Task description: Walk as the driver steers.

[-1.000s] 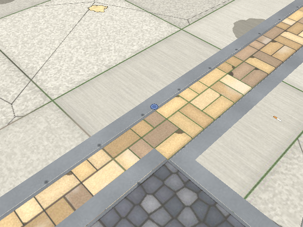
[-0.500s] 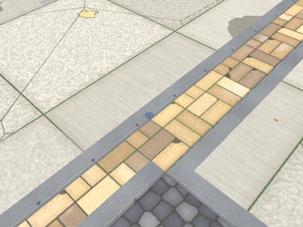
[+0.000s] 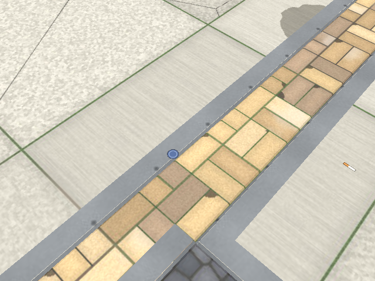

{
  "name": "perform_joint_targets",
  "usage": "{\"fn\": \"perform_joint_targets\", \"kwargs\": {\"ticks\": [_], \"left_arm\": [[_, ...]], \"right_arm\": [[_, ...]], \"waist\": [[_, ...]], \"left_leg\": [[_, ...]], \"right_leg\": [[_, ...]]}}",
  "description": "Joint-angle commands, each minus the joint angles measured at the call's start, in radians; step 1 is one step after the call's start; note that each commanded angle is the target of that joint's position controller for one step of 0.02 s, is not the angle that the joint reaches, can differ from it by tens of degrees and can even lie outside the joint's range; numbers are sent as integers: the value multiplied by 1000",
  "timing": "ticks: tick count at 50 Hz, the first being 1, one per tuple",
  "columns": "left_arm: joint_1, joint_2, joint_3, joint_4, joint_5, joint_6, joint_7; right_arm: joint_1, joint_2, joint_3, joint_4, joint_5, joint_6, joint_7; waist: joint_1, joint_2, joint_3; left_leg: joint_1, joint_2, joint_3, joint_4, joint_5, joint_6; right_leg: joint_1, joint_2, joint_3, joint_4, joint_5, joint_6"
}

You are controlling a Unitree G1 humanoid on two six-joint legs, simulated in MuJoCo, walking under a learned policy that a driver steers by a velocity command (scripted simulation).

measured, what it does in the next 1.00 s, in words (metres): walks ahead, turning right: right foot, then left foot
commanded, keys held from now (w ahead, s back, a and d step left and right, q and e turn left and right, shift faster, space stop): e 0.38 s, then w+e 0.36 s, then w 0.26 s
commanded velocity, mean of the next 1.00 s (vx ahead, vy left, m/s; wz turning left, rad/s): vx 0.25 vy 0.00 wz -0.48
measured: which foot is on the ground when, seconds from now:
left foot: down 0.00-0.38, up 0.40-0.86, down 0.88-1.00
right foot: up 0.00-0.34, down 0.36-0.88, up 0.90-1.00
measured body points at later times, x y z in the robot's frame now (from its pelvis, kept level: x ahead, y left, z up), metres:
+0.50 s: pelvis +0.07 -0.05 +0.01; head +0.09 -0.08 +0.46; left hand +0.24 +0.18 -0.10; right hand +0.09 -0.33 -0.13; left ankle +0.09 +0.08 -0.67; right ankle +0.07 -0.12 -0.73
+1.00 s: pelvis +0.25 -0.06 +0.02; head +0.28 -0.05 +0.47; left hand +0.43 +0.15 -0.12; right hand +0.23 -0.34 -0.09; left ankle +0.30 +0.02 -0.73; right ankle +0.12 -0.13 -0.66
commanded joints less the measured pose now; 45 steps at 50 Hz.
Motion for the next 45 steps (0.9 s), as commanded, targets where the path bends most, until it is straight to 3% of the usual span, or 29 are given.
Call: {"fn": "perform_joint_targets", "kwargs": {"ticks": [1, 4, 8, 14, 17, 18, 19, 20, 21, 23, 24, 25, 26, 28, 30, 35, 39, 41, 43, 44, 45], "left_arm": [[94, 57, 32, -41, 26, 36, -17], [78, 36, 36, -67, 21, 68, -22], [-66, 45, 28, -144, 25, 94, -41], [-186, 92, 34, -233, 25, 108, -60], [-175, 93, 37, -262, 20, 94, -60], [-137, 111, 42, -253, 21, 78, -55], [-90, 202, 62, -251, 32, 58, -42], [-26, 325, 98, -241, 17, 62, -33], [27, 282, 96, -222, 10, 67, -29], [-65, 212, 71, -242, 10, 79, -25], [-108, 199, 66, -263, 1, 77, -22], [-122, 183, 60, -271, 2, 67, -24], [-106, 185, 60, -270, 2, 54, -28], [-65, 205, 65, -260, 0, 30, -35], [-32, 219, 68, -252, 2, 18, -37], [28, 244, 76, -243, 8, 11, -39], [38, 251, 79, -247, 15, 3, -42], [16, 248, 76, -251, 15, -4, -44], [-13, 237, 70, -251, 9, -8, -41], [-20, 197, 56, -256, 7, -17, -40], [-29, 113, 32, -290, -5, -26, -41]], "right_arm": [[145, -64, -8, -2, 4, -5, -26], [141, -100, -12, -17, -5, -15, -28], [118, -119, -14, -36, -9, -4, -28], [164, -183, -38, -49, -12, 36, -19], [167, -207, -51, -55, -11, 60, -21], [198, -200, -54, -47, -18, 70, -20], [233, -153, -46, -60, -19, 82, -12], [148, -97, -28, -142, -5, 89, -15], [90, -146, -34, -146, -24, 100, -11], [65, -145, -38, -150, -5, 83, 10], [57, -162, -44, -153, -17, 71, 18], [76, -161, -44, -139, -28, 67, 24], [80, -155, -44, -136, -29, 65, 28], [68, -138, -40, -140, -26, 64, 30], [38, -134, -38, -153, -23, 64, 27], [-60, -130, -28, -202, -14, 54, 27], [-88, -133, -20, -233, -7, 37, 30], [-42, -135, -19, -233, -5, 25, 28], [97, -137, -23, -195, -10, 8, 20], [203, -177, -35, -169, -21, -7, 9], [327, -281, -54, -160, -43, -17, -3]], "waist": [[-19, 69, -120], [14, 79, -142], [2, 137, -122], [-53, 124, -135], [-44, 102, -128], [-33, 42, -140], [-31, -184, -150], [6, -352, -133], [30, -151, -129], [-17, -85, -77], [-28, -108, -68], [-36, -103, -81], [-38, -70, -98], [-35, -30, -110], [-23, -46, -102], [17, -74, -75], [26, -90, -74], [-2, -95, -76], [-80, -55, -95], [-127, 15, -142], [-171, 230, -215]], "left_leg": [[164, 321, -221, -244, 570, 138], [112, 322, -142, -261, 538, 152], [79, 300, -47, -283, 326, 128], [159, 368, -44, -227, 110, 115], [168, 374, -22, -121, 31, 52], [136, 344, 7, -27, -10, 1], [32, 242, 96, 234, -175, -69], [-228, 45, 47, 416, -530, -119], [-279, 75, -98, 535, -490, -121], [-308, 100, -157, 503, -297, -108], [-308, 100, -160, 479, -229, -105], [-291, 94, -159, 482, -172, -105], [-283, 87, -163, 478, -138, -106], [-285, 81, -169, 435, -103, -115], [-294, 76, -173, 374, -89, -129], [-266, 63, -178, 206, -63, -150], [-168, 48, -170, 99, -85, -131], [-24, 37, -159, 34, -82, -107], [222, 10, -132, -81, -48, -86], [378, 72, -208, -127, -106, -67], [529, 319, -543, -279, -386, -3]], "right_leg": [[-121, -69, 16, 28, 37, 10], [-116, -62, -11, -46, 67, 21], [-114, -85, -51, -302, 184, 27], [-82, -64, -101, -471, 104, 19], [2, -42, -115, -649, 116, -3], [83, -41, -73, -758, 193, -17], [166, -210, 175, -925, 357, -56], [213, -401, 510, -977, 422, -232], [240, -380, 475, -974, 300, -270], [186, -273, 389, -1045, -56, -212], [192, -242, 374, -1074, -74, -191], [205, -215, 349, -1078, -9, -186], [222, -206, 337, -1074, 51, -186], [253, -196, 325, -1067, 124, -190], [261, -189, 333, -1070, 119, -198], [233, -187, 367, -1062, 94, -211], [190, -186, 384, -1013, 111, -202], [120, -183, 385, -982, 146, -174], [15, -136, 356, -877, 203, -129], [-55, -69, 299, -725, 225, -95], [-196, 49, 144, -401, 97, -46]]}}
